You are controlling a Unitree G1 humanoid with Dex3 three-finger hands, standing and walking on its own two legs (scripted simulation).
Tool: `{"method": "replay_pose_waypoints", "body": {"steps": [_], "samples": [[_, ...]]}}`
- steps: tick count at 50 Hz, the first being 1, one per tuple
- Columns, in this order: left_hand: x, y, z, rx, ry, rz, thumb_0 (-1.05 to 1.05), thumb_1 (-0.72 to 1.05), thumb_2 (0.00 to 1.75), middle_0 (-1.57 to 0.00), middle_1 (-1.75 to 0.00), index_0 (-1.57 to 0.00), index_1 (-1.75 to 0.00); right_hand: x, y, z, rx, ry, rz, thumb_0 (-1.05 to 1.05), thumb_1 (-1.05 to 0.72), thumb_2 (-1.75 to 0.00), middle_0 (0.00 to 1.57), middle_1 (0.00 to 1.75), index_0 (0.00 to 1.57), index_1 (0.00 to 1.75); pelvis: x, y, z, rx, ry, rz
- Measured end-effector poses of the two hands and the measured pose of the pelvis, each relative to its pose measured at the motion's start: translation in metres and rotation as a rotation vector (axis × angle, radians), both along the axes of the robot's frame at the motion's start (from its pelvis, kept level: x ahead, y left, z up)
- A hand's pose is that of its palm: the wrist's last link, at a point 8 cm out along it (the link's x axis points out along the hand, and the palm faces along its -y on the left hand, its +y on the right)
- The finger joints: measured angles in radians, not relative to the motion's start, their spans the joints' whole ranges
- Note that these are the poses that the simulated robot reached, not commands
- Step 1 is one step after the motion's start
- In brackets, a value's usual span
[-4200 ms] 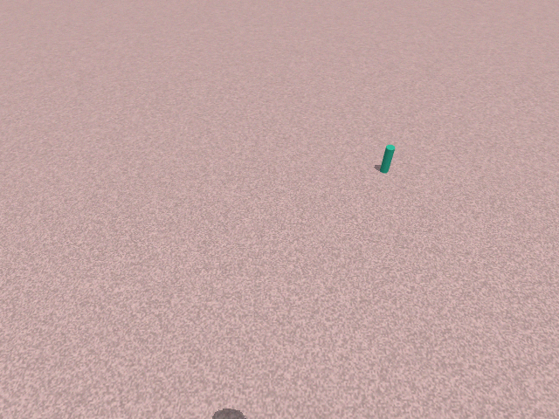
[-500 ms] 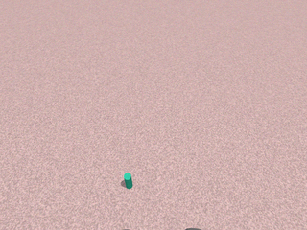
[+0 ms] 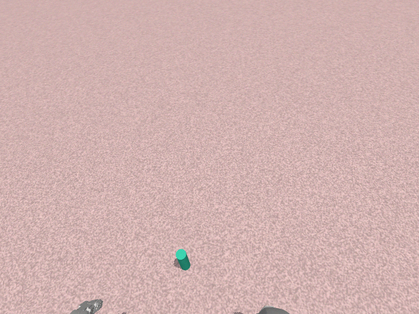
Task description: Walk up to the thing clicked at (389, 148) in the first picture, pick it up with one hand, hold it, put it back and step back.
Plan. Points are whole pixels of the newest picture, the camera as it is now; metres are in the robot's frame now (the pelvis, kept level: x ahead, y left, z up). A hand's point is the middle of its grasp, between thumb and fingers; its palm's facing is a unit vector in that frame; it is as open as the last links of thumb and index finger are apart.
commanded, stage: walk up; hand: left
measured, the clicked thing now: (183, 260) +0.42 +0.19 -0.68
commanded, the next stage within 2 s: none
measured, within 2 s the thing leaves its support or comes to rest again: neither
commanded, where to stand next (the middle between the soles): +0.08 -0.01 m, yaw -1 degrees
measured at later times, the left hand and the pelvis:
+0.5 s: hand out of the picture +0.10 +0.26 -0.13, palm faces +0.01 -0.94 -0.34, open 7.4 cm; pelvis +0.02 +0.00 +0.02, yaw +0 degrees
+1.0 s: hand out of the picture +0.11 +0.24 -0.13, palm faces +0.01 -0.94 -0.34, open 7.4 cm; pelvis +0.03 -0.01 +0.02, yaw +1 degrees
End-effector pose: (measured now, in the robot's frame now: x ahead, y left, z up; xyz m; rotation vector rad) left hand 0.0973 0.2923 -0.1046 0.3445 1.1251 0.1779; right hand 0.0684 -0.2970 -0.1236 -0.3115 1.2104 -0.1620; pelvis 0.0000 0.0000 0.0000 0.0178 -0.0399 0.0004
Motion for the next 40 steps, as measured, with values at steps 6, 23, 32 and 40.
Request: {"method": "replay_pose_waypoints", "body": {"steps": [6, 23, 32, 40], "samples": [[0.010, -0.001, 0.002, -0.032, 0.007, 0.012, 0.01, 0.90, 0.90, -0.20, -0.30, -0.21, -0.30, -0.001, 0.000, 0.014, -0.014, 0.034, -0.008, 0.01, -0.91, -0.89, 0.20, 0.30, 0.20, 0.30, 0.010, 0.002, 0.010, -0.002, 0.002, 0.001], [0.001, 0.007, 0.010, -0.020, 0.081, 0.076, 0.01, 0.90, 0.90, -0.20, -0.30, -0.20, -0.30, 0.041, -0.005, 0.029, -0.029, -0.006, -0.010, 0.01, -0.91, -0.89, 0.20, 0.30, 0.20, 0.30, 0.024, 0.001, 0.023, -0.008, -0.008, 0.006], [-0.006, 0.003, 0.012, -0.016, 0.102, 0.094, 0.01, 0.90, 0.90, -0.20, -0.30, -0.20, -0.30, 0.049, -0.002, 0.025, -0.003, -0.004, -0.003, 0.01, -0.91, -0.89, 0.20, 0.30, 0.20, 0.30, 0.027, -0.003, 0.024, -0.008, -0.005, 0.010], [-0.004, -0.002, 0.012, -0.019, 0.108, 0.095, 0.01, 0.90, 0.90, -0.20, -0.30, -0.20, -0.30, 0.041, -0.002, 0.022, 0.004, 0.030, -0.010, 0.01, -0.91, -0.89, 0.20, 0.30, 0.20, 0.30, 0.030, -0.005, 0.025, -0.008, 0.001, 0.012]]}}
